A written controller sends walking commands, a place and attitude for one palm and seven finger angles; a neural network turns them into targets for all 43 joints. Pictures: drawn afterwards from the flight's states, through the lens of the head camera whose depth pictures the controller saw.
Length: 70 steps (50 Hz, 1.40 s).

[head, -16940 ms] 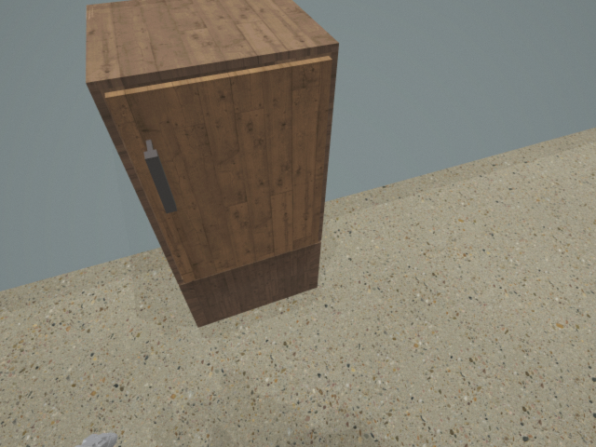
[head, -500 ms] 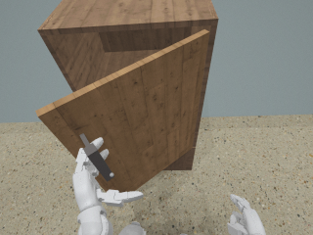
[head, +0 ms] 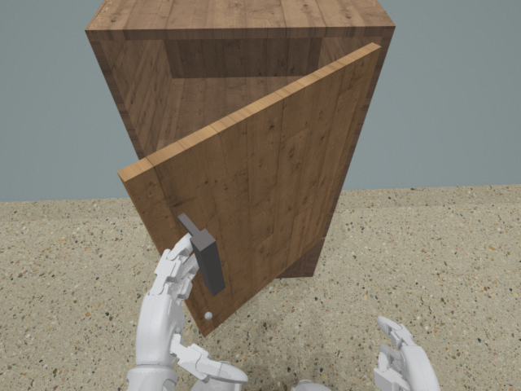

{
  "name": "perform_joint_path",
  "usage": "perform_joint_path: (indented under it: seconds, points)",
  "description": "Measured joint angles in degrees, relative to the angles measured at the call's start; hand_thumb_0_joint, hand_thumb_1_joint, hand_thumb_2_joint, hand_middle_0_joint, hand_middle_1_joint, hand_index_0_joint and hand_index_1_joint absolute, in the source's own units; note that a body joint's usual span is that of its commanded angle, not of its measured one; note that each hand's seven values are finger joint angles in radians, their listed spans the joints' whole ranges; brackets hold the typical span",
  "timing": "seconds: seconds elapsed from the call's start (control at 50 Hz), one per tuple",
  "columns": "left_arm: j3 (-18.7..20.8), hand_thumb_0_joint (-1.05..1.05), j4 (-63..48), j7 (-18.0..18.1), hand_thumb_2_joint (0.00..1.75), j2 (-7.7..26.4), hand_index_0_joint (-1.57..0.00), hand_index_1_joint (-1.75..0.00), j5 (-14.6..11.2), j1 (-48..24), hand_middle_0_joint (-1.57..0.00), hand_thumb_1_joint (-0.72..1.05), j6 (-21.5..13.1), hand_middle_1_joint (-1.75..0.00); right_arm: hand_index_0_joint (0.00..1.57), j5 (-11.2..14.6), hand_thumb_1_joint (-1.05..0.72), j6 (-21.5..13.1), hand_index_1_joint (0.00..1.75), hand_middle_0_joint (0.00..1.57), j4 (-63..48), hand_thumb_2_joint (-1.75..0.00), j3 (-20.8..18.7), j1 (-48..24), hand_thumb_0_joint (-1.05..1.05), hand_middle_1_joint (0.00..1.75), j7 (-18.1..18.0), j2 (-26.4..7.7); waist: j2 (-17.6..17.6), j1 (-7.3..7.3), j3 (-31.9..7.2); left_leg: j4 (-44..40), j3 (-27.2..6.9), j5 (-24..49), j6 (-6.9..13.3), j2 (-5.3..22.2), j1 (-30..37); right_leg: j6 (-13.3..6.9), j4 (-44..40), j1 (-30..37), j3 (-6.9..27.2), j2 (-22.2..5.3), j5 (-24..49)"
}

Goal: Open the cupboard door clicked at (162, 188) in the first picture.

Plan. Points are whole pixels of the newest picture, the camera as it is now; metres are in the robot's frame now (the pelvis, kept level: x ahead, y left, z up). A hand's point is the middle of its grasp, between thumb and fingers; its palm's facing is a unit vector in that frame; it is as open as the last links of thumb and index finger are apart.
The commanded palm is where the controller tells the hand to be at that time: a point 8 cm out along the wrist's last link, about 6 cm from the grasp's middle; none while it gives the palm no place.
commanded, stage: slide the hand sideways off the handle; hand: left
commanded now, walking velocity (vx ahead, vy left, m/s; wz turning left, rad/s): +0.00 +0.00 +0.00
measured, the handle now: (201, 255) +0.30 +0.10 +0.06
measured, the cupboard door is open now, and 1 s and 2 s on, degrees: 38 36 36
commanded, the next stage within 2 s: draw the hand back to the body in 0.68 s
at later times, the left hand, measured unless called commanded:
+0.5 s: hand (157, 340) +0.18 +0.14 +0.07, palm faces +0.09 -0.99 +0.06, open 16.3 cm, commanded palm +0.14 +0.18 +0.06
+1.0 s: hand (136, 350) +0.17 +0.15 +0.09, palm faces +0.11 -0.99 -0.05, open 16.3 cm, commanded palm +0.13 +0.21 +0.10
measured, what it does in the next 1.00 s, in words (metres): stands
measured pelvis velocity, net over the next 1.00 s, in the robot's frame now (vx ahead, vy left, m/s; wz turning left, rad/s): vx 0.01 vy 0.01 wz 0.01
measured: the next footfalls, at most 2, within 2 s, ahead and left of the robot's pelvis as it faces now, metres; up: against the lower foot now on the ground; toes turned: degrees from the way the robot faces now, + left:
none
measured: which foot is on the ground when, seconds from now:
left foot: down 0.00-1.00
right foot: down 0.00-1.00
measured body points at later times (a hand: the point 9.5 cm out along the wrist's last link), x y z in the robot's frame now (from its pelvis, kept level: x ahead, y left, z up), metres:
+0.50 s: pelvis +0.01 +0.04 -0.01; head +0.06 +0.05 +0.44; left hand +0.17 +0.19 +0.07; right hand +0.21 -0.16 -0.07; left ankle +0.05 +0.10 -0.65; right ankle -0.01 -0.09 -0.65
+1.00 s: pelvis +0.01 +0.01 +0.00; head +0.03 +0.00 +0.45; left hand +0.16 +0.20 +0.10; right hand +0.20 -0.20 -0.07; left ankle +0.05 +0.10 -0.65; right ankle -0.01 -0.09 -0.65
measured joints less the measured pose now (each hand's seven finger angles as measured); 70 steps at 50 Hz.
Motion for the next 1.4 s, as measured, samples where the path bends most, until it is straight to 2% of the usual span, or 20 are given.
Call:
perform_joint_path:
  seconds: [0.2,0.42,0.62,0.8,0.9,1.02,1.3,1.34,1.4]
  points:
    - [-1.9,-0.01,-6.4,2.5,0.3,0.1,-0.19,-0.32,1.9,6.0,-0.16,-0.5,0.5,-0.3,0.2,-0.3,-0.91,0.5,0.3,0.2,-2.2,-0.89,1.6,-0.3,0.02,0.3,1.0,0.8,0.6,0.9,0.0,2.0,0.3,-1.0,2.1,-0.9,-1.4,2.1,0.4,-0.4,0.2,-0.8,-0.5]
    - [-1.6,-0.01,-11.3,0.6,0.3,0.6,-0.16,-0.31,1.6,11.2,-0.15,-0.5,1.4,-0.3,0.2,-0.1,-0.9,1.5,0.3,0.2,-4.1,-0.89,1.5,-1.0,0.02,0.3,1.2,0.9,0.5,2.03,-0.4,3.5,0.6,-1.9,3.1,-1.4,-2.5,3.1,1.2,-1.0,0.3,-1.4,-1.3]
    - [-0.2,-0.01,-14.7,-2.2,0.3,1.7,-0.15,-0.3,0.6,16.6,-0.15,-0.5,0.9,-0.3,0.2,0.2,-0.9,2.1,0.3,0.2,-4.9,-0.89,0.5,-0.7,0.02,0.3,1.0,0.8,0.5,2.37,-1.0,4.4,0.4,-2.4,2.9,-1.3,-3.5,2.9,2.2,-2.0,0.1,-1.2,-1.9]
    - [2.9,-0.01,-15.0,-4.4,0.3,2.9,-0.15,-0.3,-2.2,17.3,-0.15,-0.5,-0.3,-0.3,0.2,0.6,-0.91,1.4,0.3,0.2,-3.9,-0.89,0.1,-0.6,0.02,0.3,-0.2,0.6,0.8,2.52,-1.2,5.7,-0.7,-2.7,1.8,-1.0,-4.6,1.8,3.6,-3.0,-1.1,-0.8,-2.4]
    - [4.7,-0.01,-16.5,-5.6,0.3,4.9,-0.15,-0.3,-3.2,16.4,-0.15,-0.5,1.6,-0.3,0.2,1.2,-0.91,1.8,0.3,0.2,-3.4,-0.89,-0.1,-0.3,0.02,0.3,-1.2,0.7,1.2,2.8,-1.1,5.0,-1.1,-2.5,1.2,-0.6,-3.0,1.0,3.0,-1.5,-1.3,-0.3,-2.2]
    - [9.9,-0.01,-17.6,-7.5,0.3,6.5,-0.15,-0.3,-6.9,16.8,-0.15,-0.5,4.3,-0.3,0.2,2.2,-0.91,1.9,0.3,0.2,-2.4,-0.89,0.2,0.5,0.02,0.3,-2.6,0.8,1.7,2.39,-0.7,0.9,-1.5,-1.2,0.3,-0.1,2.1,0.3,-1.2,3.4,-1.4,0.2,-0.6]
    - [19.9,-0.01,-16.6,-15.5,0.31,10.2,-0.15,-0.3,-14.6,15.4,-0.15,-0.47,7.7,-0.3,0.2,3.6,-0.91,-1.1,0.3,0.2,0.3,-0.89,-0.6,1.2,0.02,0.3,-5.0,-1.8,1.6,2.34,-0.7,-6.4,-2.7,1.2,-0.7,0.5,10.9,-0.4,-9.3,12.4,-1.9,0.8,2.3]
    - [19.9,-0.01,-17.5,-12.4,0.32,12.2,-0.15,-0.3,-10.5,14.4,-0.16,-0.43,10.8,-0.3,0.2,3.4,-0.91,-0.9,0.3,0.2,0.6,-0.89,-0.8,1.4,0.02,0.3,-6.1,-1.8,1.5,3.23,-0.6,-8.1,-2.5,1.7,-0.8,0.6,12.7,-0.5,-11.1,14.2,-1.6,0.9,3.0]
    - [19.6,-0.01,-18.4,-7.0,0.35,14.0,-0.16,-0.3,-5.9,13.9,-0.16,-0.37,15.5,-0.3,0.2,3.1,-0.91,-0.3,0.3,0.2,1.6,-0.89,-0.4,0.8,0.02,0.3,-7.3,-1.5,2.0,3.27,0.4,-12.0,-2.4,3.2,-0.5,0.7,16.8,-0.3,-15.7,18.4,-1.2,0.9,4.9]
